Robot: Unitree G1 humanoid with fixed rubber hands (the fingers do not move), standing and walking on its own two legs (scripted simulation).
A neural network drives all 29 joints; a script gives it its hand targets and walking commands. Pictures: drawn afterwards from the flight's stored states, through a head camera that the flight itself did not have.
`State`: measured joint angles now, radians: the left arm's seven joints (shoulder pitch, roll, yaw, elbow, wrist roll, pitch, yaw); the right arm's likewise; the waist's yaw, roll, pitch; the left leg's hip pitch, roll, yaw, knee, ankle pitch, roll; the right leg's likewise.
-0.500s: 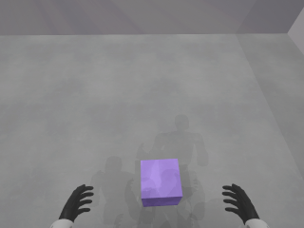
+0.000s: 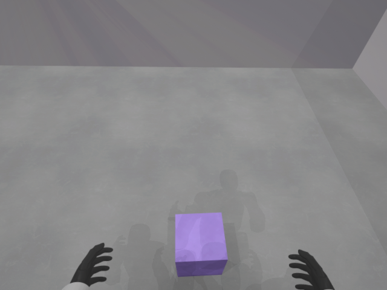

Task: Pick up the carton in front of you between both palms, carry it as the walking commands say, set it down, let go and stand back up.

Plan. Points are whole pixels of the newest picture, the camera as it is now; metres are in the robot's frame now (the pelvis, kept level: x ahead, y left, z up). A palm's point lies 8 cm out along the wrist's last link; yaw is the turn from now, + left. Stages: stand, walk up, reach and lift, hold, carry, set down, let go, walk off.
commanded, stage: stand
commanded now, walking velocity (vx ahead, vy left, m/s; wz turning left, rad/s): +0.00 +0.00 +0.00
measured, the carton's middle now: (199, 245) +0.42 -0.02 -0.65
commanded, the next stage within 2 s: none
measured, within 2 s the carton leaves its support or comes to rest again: neither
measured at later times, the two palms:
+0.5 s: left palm (62, 286) +0.16 +0.29 -0.08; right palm out of the picture +0.13 -0.29 -0.09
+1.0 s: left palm out of the picture +0.11 +0.30 -0.09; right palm out of the picture +0.09 -0.30 -0.10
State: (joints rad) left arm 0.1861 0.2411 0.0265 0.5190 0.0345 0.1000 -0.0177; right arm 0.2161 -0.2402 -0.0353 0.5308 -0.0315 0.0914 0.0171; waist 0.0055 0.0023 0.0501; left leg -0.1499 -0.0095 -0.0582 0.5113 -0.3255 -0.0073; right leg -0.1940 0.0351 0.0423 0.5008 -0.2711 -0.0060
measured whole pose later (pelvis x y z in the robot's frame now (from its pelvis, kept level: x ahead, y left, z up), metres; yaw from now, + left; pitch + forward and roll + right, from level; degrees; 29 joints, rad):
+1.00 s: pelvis +0.00 +0.00 +0.01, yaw -1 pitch -3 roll +0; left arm 0.14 0.35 0.03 0.93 0.03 0.00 0.02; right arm 0.19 -0.37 -0.02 0.90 -0.03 0.00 -0.03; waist 0.01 0.02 0.01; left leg -0.09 0.00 -0.04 0.41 -0.28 -0.01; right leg -0.15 0.03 0.06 0.43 -0.24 -0.01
